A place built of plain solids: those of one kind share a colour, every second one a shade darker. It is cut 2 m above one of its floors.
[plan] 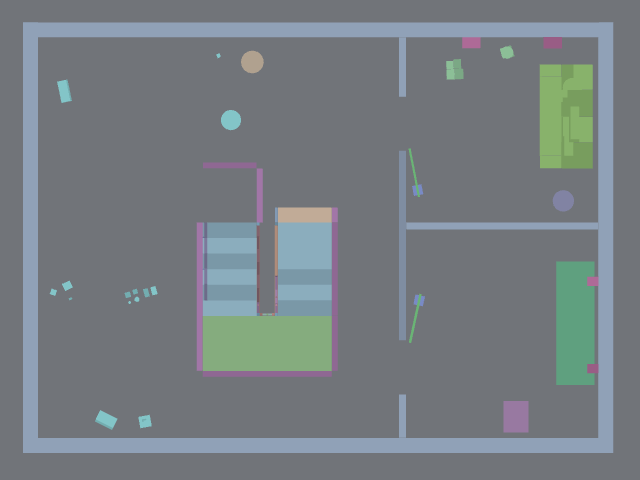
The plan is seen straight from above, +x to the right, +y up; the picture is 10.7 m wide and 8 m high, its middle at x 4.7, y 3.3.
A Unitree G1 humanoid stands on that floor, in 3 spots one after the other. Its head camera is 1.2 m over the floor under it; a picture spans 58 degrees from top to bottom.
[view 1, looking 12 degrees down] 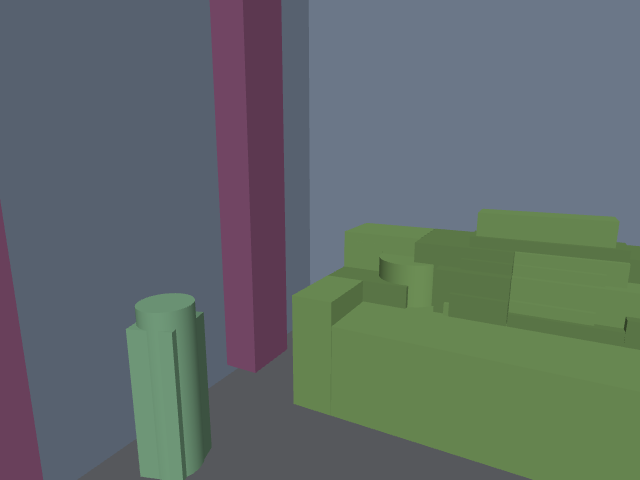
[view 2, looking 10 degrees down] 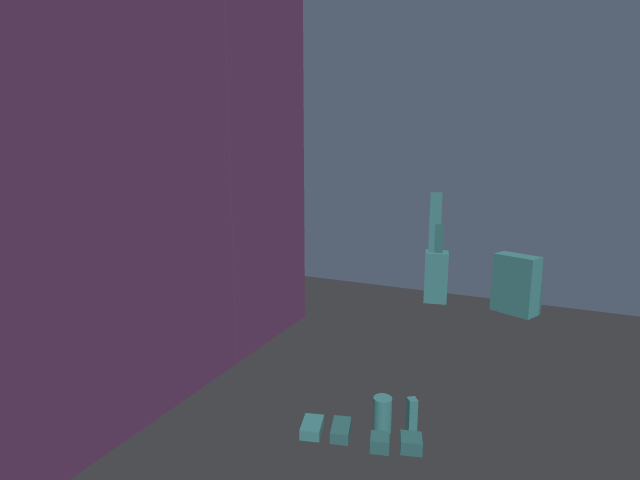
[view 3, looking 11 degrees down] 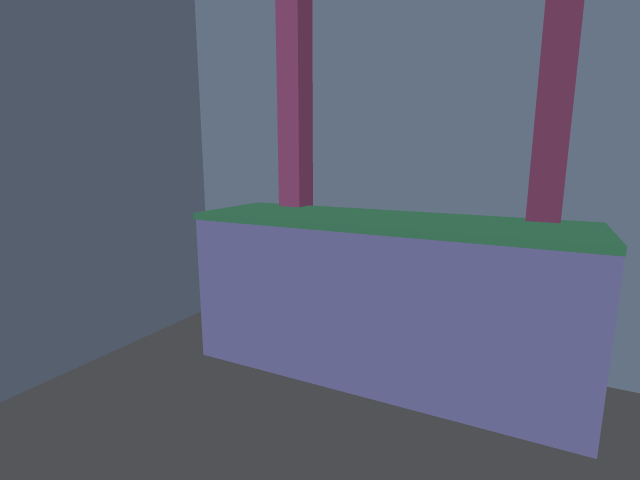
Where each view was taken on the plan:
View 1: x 6.78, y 5.24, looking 28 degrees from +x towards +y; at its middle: wall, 2.97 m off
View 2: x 1.15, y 4.06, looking -65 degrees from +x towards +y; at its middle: wall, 4.55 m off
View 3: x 6.78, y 1.18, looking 27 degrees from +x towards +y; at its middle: kitchen_units_units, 2.15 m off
